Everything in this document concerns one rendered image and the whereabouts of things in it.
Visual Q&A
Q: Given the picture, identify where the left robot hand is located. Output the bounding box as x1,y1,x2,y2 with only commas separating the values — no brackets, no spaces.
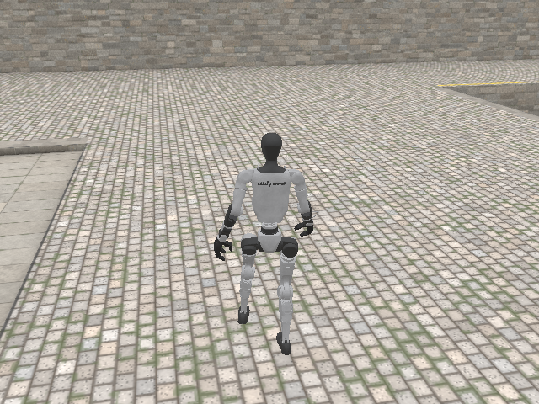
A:
214,237,232,261

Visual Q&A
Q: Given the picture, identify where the right robot hand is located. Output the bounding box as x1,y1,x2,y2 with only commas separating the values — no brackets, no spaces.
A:
294,222,313,237

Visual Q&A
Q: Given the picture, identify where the robot right upper arm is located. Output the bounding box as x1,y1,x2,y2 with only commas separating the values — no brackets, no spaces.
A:
288,169,310,214

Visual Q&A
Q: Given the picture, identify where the right robot forearm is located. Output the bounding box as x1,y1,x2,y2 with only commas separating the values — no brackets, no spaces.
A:
301,201,313,226

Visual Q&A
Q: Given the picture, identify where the left robot thigh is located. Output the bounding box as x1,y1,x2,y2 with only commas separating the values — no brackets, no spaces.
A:
241,233,259,280

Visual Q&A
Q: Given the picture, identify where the left robot forearm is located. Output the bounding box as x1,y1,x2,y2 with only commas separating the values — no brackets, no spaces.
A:
217,203,237,242

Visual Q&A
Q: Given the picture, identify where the robot left upper arm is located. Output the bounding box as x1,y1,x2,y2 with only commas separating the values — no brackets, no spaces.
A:
230,169,254,217

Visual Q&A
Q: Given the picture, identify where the robot right shin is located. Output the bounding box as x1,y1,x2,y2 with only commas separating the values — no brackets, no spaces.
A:
279,285,293,343

